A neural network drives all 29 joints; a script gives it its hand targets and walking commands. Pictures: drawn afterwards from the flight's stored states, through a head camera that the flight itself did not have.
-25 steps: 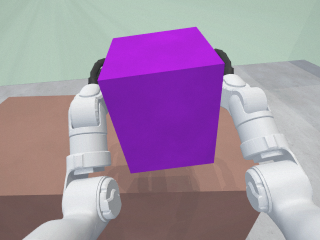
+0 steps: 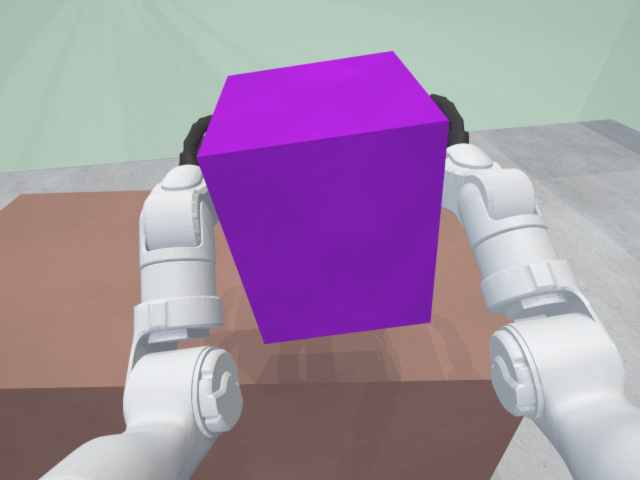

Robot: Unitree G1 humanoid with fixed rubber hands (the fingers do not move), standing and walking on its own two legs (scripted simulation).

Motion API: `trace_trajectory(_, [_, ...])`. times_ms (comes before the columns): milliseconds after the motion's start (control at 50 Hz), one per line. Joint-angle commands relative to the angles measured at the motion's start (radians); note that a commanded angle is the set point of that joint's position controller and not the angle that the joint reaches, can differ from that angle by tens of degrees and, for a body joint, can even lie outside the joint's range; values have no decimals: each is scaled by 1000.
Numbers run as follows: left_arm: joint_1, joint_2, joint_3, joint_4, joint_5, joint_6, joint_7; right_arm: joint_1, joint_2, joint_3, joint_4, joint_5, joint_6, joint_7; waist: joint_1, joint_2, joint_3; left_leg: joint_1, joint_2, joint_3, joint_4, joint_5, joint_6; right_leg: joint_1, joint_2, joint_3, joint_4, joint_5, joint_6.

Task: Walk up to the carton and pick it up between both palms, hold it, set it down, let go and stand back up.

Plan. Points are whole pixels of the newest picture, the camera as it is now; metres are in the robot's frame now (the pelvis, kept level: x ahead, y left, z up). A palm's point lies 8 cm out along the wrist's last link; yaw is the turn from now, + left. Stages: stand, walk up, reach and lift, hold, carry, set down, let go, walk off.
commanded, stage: hold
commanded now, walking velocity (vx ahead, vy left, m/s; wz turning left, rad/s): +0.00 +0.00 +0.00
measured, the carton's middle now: (328, 198) +0.36 -0.01 +0.24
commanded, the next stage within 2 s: none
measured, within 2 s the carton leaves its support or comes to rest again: neither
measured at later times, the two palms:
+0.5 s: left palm (194, 181) +0.37 +0.15 +0.27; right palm (447, 163) +0.37 -0.15 +0.28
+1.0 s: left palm (198, 178) +0.37 +0.14 +0.27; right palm (450, 160) +0.37 -0.15 +0.28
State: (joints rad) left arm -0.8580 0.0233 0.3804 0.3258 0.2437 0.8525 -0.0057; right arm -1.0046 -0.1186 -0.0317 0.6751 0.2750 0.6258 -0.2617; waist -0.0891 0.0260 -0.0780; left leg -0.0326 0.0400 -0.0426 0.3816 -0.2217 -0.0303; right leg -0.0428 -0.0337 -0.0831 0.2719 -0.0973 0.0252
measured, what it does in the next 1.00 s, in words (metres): stands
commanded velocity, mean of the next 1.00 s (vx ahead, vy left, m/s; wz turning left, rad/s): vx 0.00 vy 0.00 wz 0.00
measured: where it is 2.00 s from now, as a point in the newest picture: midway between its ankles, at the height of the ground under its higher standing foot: outside the picture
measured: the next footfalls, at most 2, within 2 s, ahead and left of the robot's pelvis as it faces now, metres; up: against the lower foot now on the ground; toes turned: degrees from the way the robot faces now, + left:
none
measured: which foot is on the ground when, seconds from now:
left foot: down 0.00-1.00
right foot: down 0.00-1.00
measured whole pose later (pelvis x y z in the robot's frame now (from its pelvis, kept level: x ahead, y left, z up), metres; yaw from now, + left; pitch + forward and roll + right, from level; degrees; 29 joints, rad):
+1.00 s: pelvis +0.00 +0.00 +0.00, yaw +0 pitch -7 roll -1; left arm -0.85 0.03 0.37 0.30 0.24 0.86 0.00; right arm -0.99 -0.13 -0.01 0.65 0.30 0.63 -0.27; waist -0.09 0.03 -0.08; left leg -0.04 0.04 -0.04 0.38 -0.22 -0.03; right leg -0.05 -0.03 -0.08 0.27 -0.10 0.03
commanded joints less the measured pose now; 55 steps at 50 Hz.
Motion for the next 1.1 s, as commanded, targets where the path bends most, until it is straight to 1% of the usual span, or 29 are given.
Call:
trace_trajectory(0, [-853,-549,-429,-127,-169,-76,-170,-820,630,229,-295,141,-60,141,-26,21,-389,-183,-96,44,-105,144,-26,319,113,36,42,111,5])
trace_trajectory(20, [-851,-549,-436,-172,-177,-84,-170,-821,661,266,-331,176,-63,141,-3,6,-451,-157,-99,46,-91,210,-23,350,121,38,52,160,12])
trace_trajectory(40, [-897,-553,-466,-181,-203,-89,-165,-839,656,248,-344,166,-67,141,-24,42,-459,-173,-100,40,-78,218,-29,334,125,41,49,171,6])
trace_trajectory(80, [-848,-532,-437,-207,-186,-92,-156,-802,691,302,-373,198,-63,134,0,6,-478,-128,-116,40,-55,315,-16,365,127,36,51,266,21])
trace_trajectory(160, [-813,-529,-386,-65,-140,-67,-189,-817,645,244,-311,161,-49,134,-4,-23,-342,-203,-104,42,-100,136,-7,310,106,58,23,89,11])
trace_trajectory(200, [-868,-552,-425,-149,-157,-81,-184,-816,661,241,-320,168,-54,139,-8,30,-411,-196,-107,48,-95,173,-20,343,109,54,41,124,8])
trace_trajectory(300, [-801,-525,-398,-147,-153,-74,-166,-844,685,303,-407,204,-58,128,23,-29,-432,-161,-116,42,-65,264,1,353,121,40,45,214,23])
trace_trajectory(340, [-876,-557,-466,-260,-179,-83,-158,-784,677,283,-367,198,-54,128,-7,44,-469,-134,-101,43,-76,262,-36,335,121,37,63,200,13])
trace_trajectory(360, [-830,-552,-459,-190,-191,-80,-161,-825,685,296,-419,201,-68,125,5,15,-461,-151,-104,37,-69,243,-24,330,129,42,51,181,19])
trace_trajectory(380, [-835,-544,-469,-185,-197,-75,-156,-787,647,280,-367,179,-57,127,-28,23,-432,-159,-90,33,-70,238,-33,324,128,40,53,194,6])
trace_trajectory(420, [-779,-536,-435,-150,-170,-64,-168,-778,637,272,-357,163,-49,136,-13,-9,-379,-181,-95,34,-92,193,-21,334,126,44,42,147,3])
trace_trajectory(440, [-818,-541,-443,-149,-169,-63,-177,-764,617,242,-322,157,-45,134,-35,39,-354,-180,-89,38,-97,168,-31,309,116,47,45,137,-1])
trace_trajectory(460, [-842,-552,-461,-172,-193,-67,-174,-844,652,262,-395,164,-60,136,-21,7,-418,-190,-95,36,-89,175,-22,333,124,40,46,133,3])
trace_trajectory(500, [-919,-557,-493,-257,-224,-94,-158,-792,667,263,-361,172,-60,145,-28,59,-474,-160,-93,36,-82,208,-41,332,121,43,66,175,2])
trace_trajectory(540, [-861,-535,-429,-146,-166,-75,-155,-835,648,257,-319,179,-48,143,0,31,-394,-160,-100,44,-90,192,-24,302,120,40,33,117,4])
trace_trajectory(600, [-837,-540,-439,-156,-179,-80,-158,-797,655,263,-329,169,-53,140,-18,24,-414,-157,-107,45,-81,205,-22,315,112,57,34,154,8])
trace_trajectory(640, [-818,-558,-456,-166,-184,-76,-159,-852,651,289,-396,199,-61,139,-1,1,-446,-140,-101,40,-67,277,-22,344,125,42,49,209,11])
trace_trajectory(680, [-863,-543,-441,-176,-164,-80,-160,-818,673,268,-325,188,-55,142,4,33,-387,-178,-102,44,-92,196,-29,319,122,43,44,136,9])
trace_trajectory(720, [-832,-535,-418,-161,-159,-79,-164,-829,680,283,-353,177,-58,139,14,-13,-412,-170,-109,49,-89,182,-11,327,112,47,34,120,13])
trace_trajectory(740, [-847,-539,-424,-137,-163,-78,-166,-836,660,266,-339,164,-57,136,-8,4,-378,-176,-105,48,-97,170,-17,304,113,43,30,117,10])
trace_trajectory(760, [-862,-531,-428,-164,-168,-83,-163,-833,673,271,-332,177,-57,140,5,3,-408,-151,-104,49,-88,194,-17,310,112,39,36,138,15])
trace_trajectory(820, [-839,-505,-423,-158,-166,-77,-175,-797,670,276,-332,182,-50,125,-18,11,-411,-167,-121,52,-72,214,-10,330,106,55,31,176,26])
trace_trajectory(860, [-840,-550,-426,-118,-174,-79,-164,-898,667,275,-403,186,-68,138,16,-5,-443,-172,-107,39,-81,195,-10,320,124,40,35,128,15])
trace_trajectory(880, [-852,-556,-455,-188,-193,-85,-160,-853,678,283,-395,184,-67,133,-12,3,-471,-159,-106,40,-69,256,-18,363,123,40,52,217,12])
trace_trajectory(920, [-849,-531,-440,-173,-184,-79,-159,-788,658,265,-318,186,-43,127,-13,14,-419,-150,-99,38,-78,248,-25,322,119,43,44,193,12])
trace_trajectory(960, [-878,-550,-460,-217,-197,-86,-158,-806,678,277,-364,192,-52,131,-14,29,-472,-151,-105,37,-72,233,-31,343,121,48,54,187,12])
trace_trajectory(980, [-849,-538,-434,-171,-177,-83,-161,-815,673,278,-372,184,-54,132,-5,-9,-422,-159,-104,42,-74,224,-18,340,122,42,45,185,12])
trace_trajectory(1000, [-797,-567,-442,-110,-173,-71,-165,-823,650,260,-356,174,-49,131,-18,9,-379,-160,-97,43,-93,207,-28,312,119,46,36,156,7])
trace_trajectory(1080, [-833,-519,-423,-233,-157,-77,-165,-771,677,308,-361,220,-46,131,6,12,-462,-137,-114,43,-67,296,-21,379,123,47,53,226,20])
